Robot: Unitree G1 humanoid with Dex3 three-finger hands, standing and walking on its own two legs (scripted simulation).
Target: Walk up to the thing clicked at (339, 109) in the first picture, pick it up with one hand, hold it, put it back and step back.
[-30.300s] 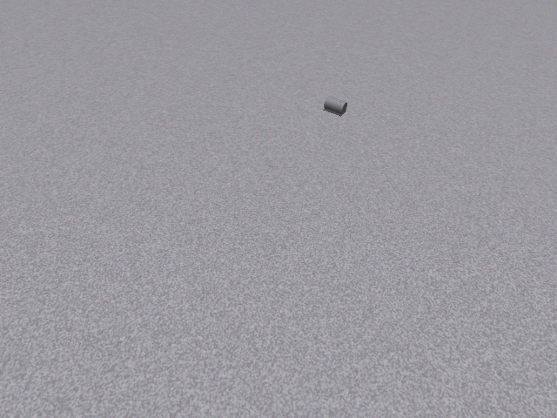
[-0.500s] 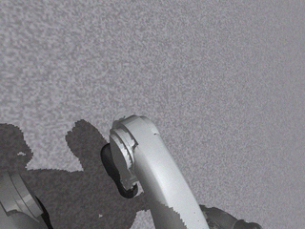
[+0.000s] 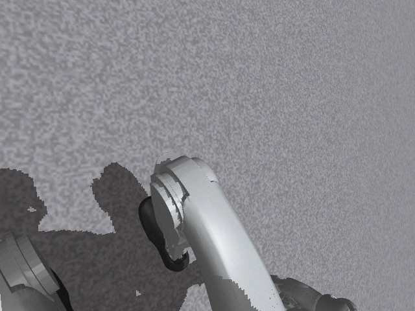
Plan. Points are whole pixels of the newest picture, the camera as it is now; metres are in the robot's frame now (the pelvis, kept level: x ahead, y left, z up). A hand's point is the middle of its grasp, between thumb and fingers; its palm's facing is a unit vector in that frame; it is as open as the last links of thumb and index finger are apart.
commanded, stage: close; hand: left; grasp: from above
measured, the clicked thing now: out of the picture +0.46 +0.35 -0.28
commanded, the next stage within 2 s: settle in 0.74 s
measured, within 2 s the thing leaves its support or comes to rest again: leaves its support in 1.08 s
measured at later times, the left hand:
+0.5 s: hand out of the picture +0.45 +0.33 -0.25, palm faces +0.07 -0.45 -0.89, open 11.2 cm
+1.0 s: hand out of the picture +0.45 +0.33 -0.25, palm faces +0.10 -0.46 -0.88, open 11.1 cm
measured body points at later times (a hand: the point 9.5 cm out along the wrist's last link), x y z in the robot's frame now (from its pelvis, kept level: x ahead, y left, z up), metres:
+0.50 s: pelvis +0.00 +0.00 +0.00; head +0.32 +0.10 +0.30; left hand +0.44 +0.35 -0.20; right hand +0.00 -0.27 -0.03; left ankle +0.05 +0.13 -0.29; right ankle +0.10 -0.12 -0.29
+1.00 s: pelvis +0.00 +0.00 +0.00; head +0.31 +0.11 +0.30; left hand +0.44 +0.35 -0.20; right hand +0.00 -0.26 -0.04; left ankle +0.05 +0.13 -0.29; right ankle +0.10 -0.12 -0.29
